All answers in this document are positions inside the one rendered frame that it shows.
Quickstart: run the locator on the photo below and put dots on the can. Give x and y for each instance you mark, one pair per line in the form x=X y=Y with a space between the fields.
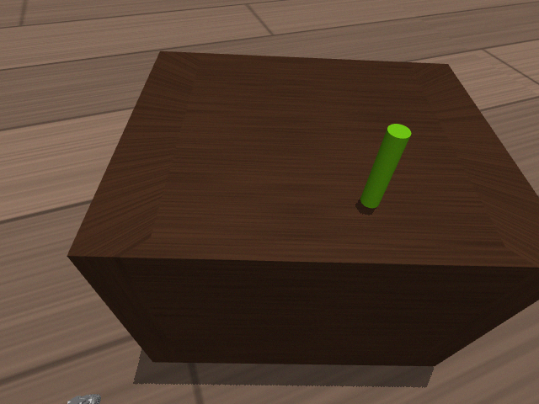
x=390 y=152

